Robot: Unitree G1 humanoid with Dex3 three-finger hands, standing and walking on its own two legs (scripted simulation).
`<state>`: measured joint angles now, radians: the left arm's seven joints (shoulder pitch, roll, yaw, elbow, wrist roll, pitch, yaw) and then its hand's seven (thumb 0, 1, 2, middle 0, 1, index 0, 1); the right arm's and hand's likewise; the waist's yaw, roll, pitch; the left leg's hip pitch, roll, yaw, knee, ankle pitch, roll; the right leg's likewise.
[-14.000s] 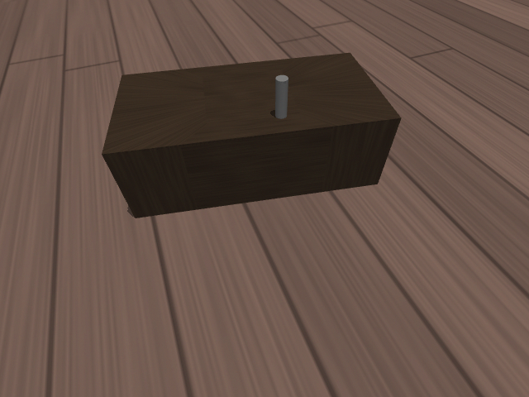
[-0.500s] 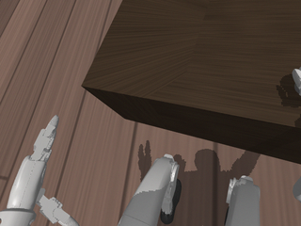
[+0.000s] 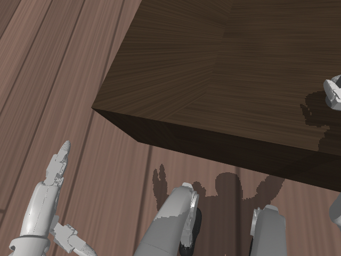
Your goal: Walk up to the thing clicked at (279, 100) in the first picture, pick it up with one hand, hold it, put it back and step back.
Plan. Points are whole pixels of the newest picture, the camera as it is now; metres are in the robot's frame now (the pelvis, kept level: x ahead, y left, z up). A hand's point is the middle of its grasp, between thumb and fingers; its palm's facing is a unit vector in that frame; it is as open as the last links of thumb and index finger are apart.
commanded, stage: settle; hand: right
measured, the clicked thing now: out of the picture +0.52 -0.24 +0.01
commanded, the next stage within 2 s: lift in 0.12 s
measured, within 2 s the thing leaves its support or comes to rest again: neither
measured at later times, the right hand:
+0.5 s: hand out of the picture +0.52 -0.23 +0.01, palm faces +0.22 +0.98 +0.02, open 7.6 cm
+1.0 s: hand out of the picture +0.44 -0.22 +0.10, palm faces +0.24 +0.97 +0.01, open 7.6 cm
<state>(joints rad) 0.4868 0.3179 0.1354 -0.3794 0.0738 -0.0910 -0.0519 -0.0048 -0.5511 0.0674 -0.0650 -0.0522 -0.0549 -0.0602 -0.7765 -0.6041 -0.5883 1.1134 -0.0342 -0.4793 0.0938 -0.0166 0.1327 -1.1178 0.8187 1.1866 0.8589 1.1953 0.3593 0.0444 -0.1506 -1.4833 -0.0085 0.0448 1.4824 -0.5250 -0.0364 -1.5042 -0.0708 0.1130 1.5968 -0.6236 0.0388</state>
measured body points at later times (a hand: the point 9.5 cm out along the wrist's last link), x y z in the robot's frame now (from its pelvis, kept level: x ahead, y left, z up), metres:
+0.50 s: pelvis +0.01 +0.00 +0.03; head +0.18 -0.08 +0.44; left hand +0.18 +0.26 +0.11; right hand +0.50 -0.28 +0.01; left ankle +0.08 +0.14 -0.55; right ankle +0.04 -0.13 -0.55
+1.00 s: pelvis +0.03 +0.00 +0.08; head +0.12 -0.05 +0.52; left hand +0.19 +0.26 +0.11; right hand +0.42 -0.27 +0.11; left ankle +0.08 +0.14 -0.55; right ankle +0.04 -0.13 -0.55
